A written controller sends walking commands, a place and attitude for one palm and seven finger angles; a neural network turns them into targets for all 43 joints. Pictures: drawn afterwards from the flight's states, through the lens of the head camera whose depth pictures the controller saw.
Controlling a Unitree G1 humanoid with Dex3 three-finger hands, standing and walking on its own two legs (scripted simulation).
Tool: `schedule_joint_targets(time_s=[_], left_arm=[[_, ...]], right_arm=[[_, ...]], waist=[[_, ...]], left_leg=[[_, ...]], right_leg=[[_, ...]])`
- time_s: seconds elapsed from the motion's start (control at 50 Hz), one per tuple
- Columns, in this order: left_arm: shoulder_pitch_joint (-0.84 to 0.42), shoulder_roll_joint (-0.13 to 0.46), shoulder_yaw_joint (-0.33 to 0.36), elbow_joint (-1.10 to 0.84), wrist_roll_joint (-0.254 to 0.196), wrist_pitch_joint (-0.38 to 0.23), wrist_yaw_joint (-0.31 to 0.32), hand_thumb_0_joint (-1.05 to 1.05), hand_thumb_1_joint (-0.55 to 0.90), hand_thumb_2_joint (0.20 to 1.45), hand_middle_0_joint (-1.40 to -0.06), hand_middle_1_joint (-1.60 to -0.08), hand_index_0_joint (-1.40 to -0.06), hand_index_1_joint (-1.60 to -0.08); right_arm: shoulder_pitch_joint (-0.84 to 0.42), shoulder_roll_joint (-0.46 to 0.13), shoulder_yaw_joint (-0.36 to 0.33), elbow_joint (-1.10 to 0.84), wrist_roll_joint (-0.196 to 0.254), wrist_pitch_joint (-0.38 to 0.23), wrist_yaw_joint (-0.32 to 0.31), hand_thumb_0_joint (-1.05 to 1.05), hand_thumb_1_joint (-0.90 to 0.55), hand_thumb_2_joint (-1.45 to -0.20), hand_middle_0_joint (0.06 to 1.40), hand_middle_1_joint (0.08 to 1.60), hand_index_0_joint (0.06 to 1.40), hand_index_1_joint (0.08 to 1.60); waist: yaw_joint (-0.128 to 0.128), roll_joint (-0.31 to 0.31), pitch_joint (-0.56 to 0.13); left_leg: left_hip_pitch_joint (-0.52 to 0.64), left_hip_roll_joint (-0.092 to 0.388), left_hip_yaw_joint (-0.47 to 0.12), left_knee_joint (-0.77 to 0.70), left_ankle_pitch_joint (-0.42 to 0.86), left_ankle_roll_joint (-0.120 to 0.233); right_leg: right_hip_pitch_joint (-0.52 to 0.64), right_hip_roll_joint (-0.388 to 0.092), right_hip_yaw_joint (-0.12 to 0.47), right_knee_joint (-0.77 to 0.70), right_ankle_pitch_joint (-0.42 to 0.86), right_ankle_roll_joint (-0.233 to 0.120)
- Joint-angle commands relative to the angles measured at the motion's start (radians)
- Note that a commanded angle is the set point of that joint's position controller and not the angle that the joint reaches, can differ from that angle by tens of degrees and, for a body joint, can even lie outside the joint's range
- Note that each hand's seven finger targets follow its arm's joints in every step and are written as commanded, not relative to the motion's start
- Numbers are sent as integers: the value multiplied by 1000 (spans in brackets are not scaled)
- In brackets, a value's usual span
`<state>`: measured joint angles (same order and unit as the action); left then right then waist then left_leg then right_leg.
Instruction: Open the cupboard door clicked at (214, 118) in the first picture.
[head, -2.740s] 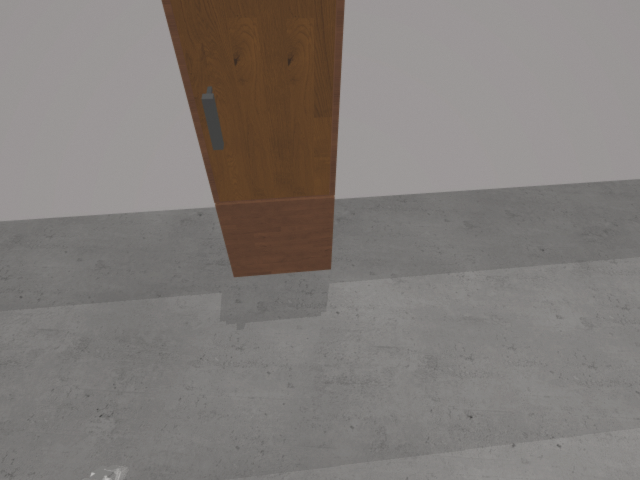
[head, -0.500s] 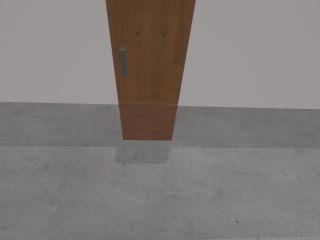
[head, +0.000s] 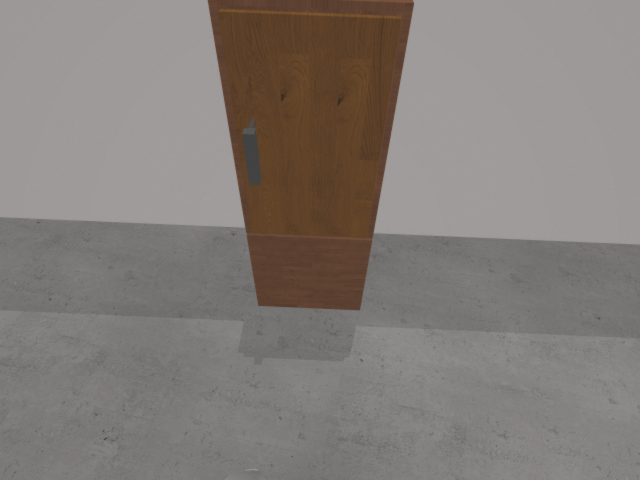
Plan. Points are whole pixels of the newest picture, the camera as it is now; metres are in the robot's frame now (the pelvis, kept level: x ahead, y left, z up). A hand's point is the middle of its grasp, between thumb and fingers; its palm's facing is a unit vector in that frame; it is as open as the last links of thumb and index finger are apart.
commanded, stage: take the last steps up to it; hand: left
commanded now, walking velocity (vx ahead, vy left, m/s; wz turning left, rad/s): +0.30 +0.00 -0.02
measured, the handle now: (253, 152) +0.81 +0.21 -0.05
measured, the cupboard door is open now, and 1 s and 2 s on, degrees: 0 0 0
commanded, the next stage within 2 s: come to a stop and stand still in 0.40 s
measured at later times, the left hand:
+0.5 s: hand (189, 438) +0.22 +0.22 -0.17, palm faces +0.00 -0.98 -0.18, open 7.3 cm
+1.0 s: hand (192, 405) +0.27 +0.23 -0.19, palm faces +0.05 -0.98 -0.19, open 7.3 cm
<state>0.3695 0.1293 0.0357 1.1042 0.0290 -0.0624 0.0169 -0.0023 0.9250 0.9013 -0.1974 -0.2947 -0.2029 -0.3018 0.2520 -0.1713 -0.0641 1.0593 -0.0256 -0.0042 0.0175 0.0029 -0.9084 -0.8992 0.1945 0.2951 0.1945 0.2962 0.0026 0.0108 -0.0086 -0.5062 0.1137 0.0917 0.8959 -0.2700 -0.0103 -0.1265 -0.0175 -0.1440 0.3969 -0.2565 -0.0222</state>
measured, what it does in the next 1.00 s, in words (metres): walks ahead: left foot, then right foot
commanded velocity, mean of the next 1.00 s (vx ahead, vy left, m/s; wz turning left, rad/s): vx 0.02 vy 0.02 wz -0.01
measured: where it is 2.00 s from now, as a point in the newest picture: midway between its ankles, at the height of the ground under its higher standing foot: outside the picture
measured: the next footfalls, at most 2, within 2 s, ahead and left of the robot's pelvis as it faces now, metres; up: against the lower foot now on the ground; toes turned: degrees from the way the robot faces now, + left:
left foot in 0.14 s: +0.18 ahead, +0.14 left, +0.00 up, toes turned +9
right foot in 0.60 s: +0.31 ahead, -0.10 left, +0.00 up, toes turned -10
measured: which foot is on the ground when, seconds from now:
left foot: up 0.00-0.12, down 0.14-0.62, up 0.64-0.96, down 0.98-1.00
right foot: down 0.00-0.14, up 0.16-0.58, down 0.60-1.00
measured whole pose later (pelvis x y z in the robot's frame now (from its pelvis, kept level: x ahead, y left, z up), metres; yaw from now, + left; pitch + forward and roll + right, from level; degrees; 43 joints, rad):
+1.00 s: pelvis +0.18 +0.05 -0.02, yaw -1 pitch -1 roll -1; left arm 0.14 0.19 0.06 0.98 0.03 0.04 0.03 0.00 0.91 0.90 -0.20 -0.30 -0.21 -0.30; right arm 0.19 -0.17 -0.05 1.00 -0.02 0.02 -0.01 0.00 -0.91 -0.90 0.20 0.30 0.20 0.30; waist 0.00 -0.03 0.06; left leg -0.28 0.03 0.06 0.63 -0.34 -0.01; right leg -0.39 -0.09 -0.13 0.57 -0.16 0.01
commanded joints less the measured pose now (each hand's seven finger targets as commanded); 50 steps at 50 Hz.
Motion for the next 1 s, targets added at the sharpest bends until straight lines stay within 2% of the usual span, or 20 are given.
schedule_joint_targets(time_s=[0.0, 0.06, 0.1, 0.12, 0.14, 0.2, 0.26, 0.34, 0.5, 0.54, 0.56, 0.58, 0.6, 0.62, 0.7, 0.78, 0.86, 0.92, 0.94, 0.98], left_arm=[[77, 156, 26, -13, 1, -15, 2, 0, 900, 900, -200, -300, -200, -300], [73, 159, 32, -5, 0, -6, 2, 0, 900, 900, -200, -300, -200, -300], [76, 122, 27, -11, -7, 1, -3, 0, 900, 900, -200, -300, -200, -300], [107, 63, 20, -28, -14, 4, -11, 0, 900, 900, -200, -300, -200, -300], [51, 85, 16, -69, -6, 2, -11, 0, 900, 900, -200, -300, -200, -300], [-16, 76, 27, -50, 4, 18, -24, 0, 900, 900, -200, -300, -200, -300], [64, 41, 22, -16, 6, 40, -28, 0, 900, 900, -200, -300, -200, -300], [-4, 41, 24, -51, 6, 52, -28, 0, 900, 900, -200, -300, -200, -300], [-149, 52, 16, -96, 2, 45, -24, 0, 900, 900, -200, -300, -200, -300], [-59, 81, 18, -60, -3, 36, -10, 0, 900, 900, -200, -300, -200, -300], [8, 148, 24, -37, -2, 23, 3, 0, 900, 900, -200, -300, -200, -300], [16, 215, 27, -30, -8, 18, 12, 0, 900, 900, -200, -300, -200, -300], [1, 234, 27, -43, -13, 24, 15, 0, 900, 900, -200, -300, -200, -300], [-18, 240, 36, -46, -13, 25, 21, 0, 900, 900, -200, -300, -200, -300], [-126, 211, 42, -91, -5, 55, 40, 0, 900, 900, -200, -300, -200, -300], [-202, 207, 57, -145, 2, 70, 40, 0, 900, 900, -200, -300, -200, -300], [-216, 218, 62, -170, 11, 80, 32, 0, 900, 900, -200, -300, -200, -300], [-228, 221, 62, -174, 3, 92, 23, 0, 900, 900, -200, -300, -200, -300], [-221, 197, 54, -176, -2, 97, 20, 0, 900, 900, -200, -300, -200, -300], [-207, 110, 40, -207, -17, 109, 8, 0, 900, 900, -200, -300, -200, -300]], right_arm=[[-64, -6, 6, -83, 2, -30, 15, 0, -900, -900, 200, 300, 200, 300], [-43, -24, 6, -80, 4, -43, 9, 0, -900, -900, 200, 300, 200, 300], [140, -101, -11, -21, -1, -57, -12, 0, -900, -900, 200, 300, 200, 300], [256, -217, -37, 3, -14, -63, -25, 0, -900, -900, 200, 300, 200, 300], [303, -258, -40, 6, -3, -49, -30, 0, -900, -900, 200, 300, 200, 300], [98, -118, -8, -33, 4, -55, -39, 0, -900, -900, 200, 300, 200, 300], [59, -75, 7, -27, 9, -74, -44, 0, -900, -900, 200, 300, 200, 300], [96, -71, 2, -16, 5, -76, -46, 0, -900, -900, 200, 300, 200, 300], [143, -96, -1, 35, -6, -46, -47, 0, -900, -900, 200, 300, 200, 300], [130, -67, 14, 48, 4, -41, -51, 0, -900, -900, 200, 300, 200, 300], [150, -33, 23, 49, 13, -45, -49, 0, -900, -900, 200, 300, 200, 300], [203, -13, 25, 50, 22, -39, -46, 0, -900, -900, 200, 300, 200, 300], [208, -18, 18, 50, 26, -21, -53, 0, -900, -900, 200, 300, 200, 300], [199, -19, 13, 49, 28, -3, -57, 0, -900, -900, 200, 300, 200, 300], [111, -17, 3, 32, 22, 36, -54, 0, -900, -900, 200, 300, 200, 300], [110, -22, -9, -6, 12, 61, -37, 0, -900, -900, 200, 300, 200, 300], [89, -24, -6, -46, 10, 46, -27, 0, -900, -900, 200, 300, 200, 300], [147, -34, 1, -41, 9, 30, -29, 0, -900, -900, 200, 300, 200, 300], [161, -48, 1, -40, 10, 25, -29, 0, -900, -900, 200, 300, 200, 300], [87, -172, -13, -103, -9, 16, -34, 0, -900, -900, 200, 300, 200, 300]], waist=[[19, -131, 132], [-5, -112, 117], [-84, 50, 22], [-110, 308, -68], [-122, 309, -65], [-49, 108, 109], [11, 93, 64], [4, 57, 79], [-18, 107, 113], [39, 30, 71], [58, -91, -8], [20, -181, -79], [18, -153, -94], [26, -269, -135], [23, -97, -55], [-3, -152, -42], [3, -199, -42], [-29, -183, -36], [-38, -106, -16], [-28, 294, 98]], left_leg=[[22, -7, 25, -162, 27, 2], [190, -34, 54, -294, 39, 16], [525, -2, -2, -433, 24, 40], [683, 258, -346, -547, -17, 126], [656, 353, -492, -647, -67, 195], [355, 276, -332, -735, -168, 173], [303, 190, -130, -724, 62, 147], [349, 188, -98, -729, 192, 183], [360, 165, -50, -599, 313, 163], [290, 100, -7, -456, 338, 90], [201, 40, 23, -349, 186, 36], [173, -37, 42, -275, -144, -3], [191, -53, 12, -182, -302, -14], [181, -54, -6, -73, -355, -18], [114, -66, -83, 135, -289, -20], [126, -69, -79, 148, -197, -33], [181, -76, -46, -45, -174, -19], [328, -91, -5, -325, -35, -8], [401, -74, -32, -437, -9, -2], [150, 209, -421, -749, -236, 118]], right_leg=[[-77, -249, 197, -213, 26, -123], [-98, -232, 172, -130, 59, -104], [-224, -141, 93, 176, 116, -55], [-410, -24, -9, 487, -152, 0], [-498, 0, 51, 689, -339, 0], [-520, -106, 124, 820, -127, 5], [-416, -112, 110, 732, -26, 27], [-436, -118, 101, 570, 20, 42], [-255, -51, 29, 229, 12, 21], [-34, -55, 52, 40, 214, 24], [131, -181, 197, 34, 531, -2], [196, -344, 304, 27, 838, -74], [168, -385, 287, 42, 1037, -142], [158, -388, 315, 48, 1112, -175], [19, -369, 260, 11, 865, -190], [-116, -332, 210, -62, 517, -158], [-150, -295, 224, -99, 178, -137], [-224, -247, 206, -68, -39, -88], [-310, -209, 187, -10, -145, -48], [-360, -17, 52, 303, -223, 37]])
